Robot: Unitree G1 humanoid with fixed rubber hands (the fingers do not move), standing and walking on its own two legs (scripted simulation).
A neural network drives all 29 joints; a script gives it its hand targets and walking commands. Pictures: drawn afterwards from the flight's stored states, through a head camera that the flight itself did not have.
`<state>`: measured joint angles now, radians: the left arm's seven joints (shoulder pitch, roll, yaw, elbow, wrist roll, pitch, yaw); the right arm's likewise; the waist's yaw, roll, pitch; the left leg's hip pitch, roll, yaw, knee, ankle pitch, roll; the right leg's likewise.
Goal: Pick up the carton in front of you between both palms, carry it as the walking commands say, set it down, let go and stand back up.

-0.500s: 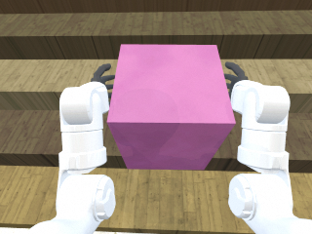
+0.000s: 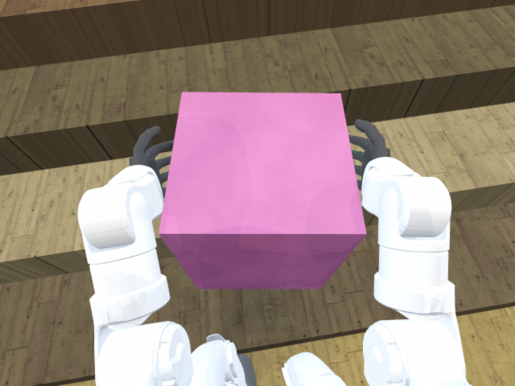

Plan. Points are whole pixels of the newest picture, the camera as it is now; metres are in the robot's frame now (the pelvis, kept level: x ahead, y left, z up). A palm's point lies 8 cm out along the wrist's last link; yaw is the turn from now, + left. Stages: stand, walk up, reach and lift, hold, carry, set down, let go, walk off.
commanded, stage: carry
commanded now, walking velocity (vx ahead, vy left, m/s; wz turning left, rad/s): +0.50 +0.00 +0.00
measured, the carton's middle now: (260, 203) +0.38 -0.04 +0.04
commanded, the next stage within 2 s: none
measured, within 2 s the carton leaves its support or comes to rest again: neither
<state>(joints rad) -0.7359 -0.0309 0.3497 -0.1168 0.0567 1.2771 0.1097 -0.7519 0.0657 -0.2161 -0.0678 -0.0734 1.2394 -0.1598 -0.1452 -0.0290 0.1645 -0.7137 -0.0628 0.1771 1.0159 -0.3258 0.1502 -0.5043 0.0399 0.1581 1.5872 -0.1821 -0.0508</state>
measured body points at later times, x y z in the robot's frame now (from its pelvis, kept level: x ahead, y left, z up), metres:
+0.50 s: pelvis +0.31 -0.04 +0.20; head +0.35 -0.01 +0.64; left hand +0.68 +0.18 +0.35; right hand +0.73 -0.12 +0.36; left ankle +0.22 +0.06 -0.31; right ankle +0.40 -0.10 -0.49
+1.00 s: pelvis +0.59 +0.08 +0.34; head +0.66 +0.08 +0.78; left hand +1.01 +0.17 +0.46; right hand +0.96 -0.13 +0.46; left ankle +0.71 +0.17 -0.33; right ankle +0.47 -0.05 -0.19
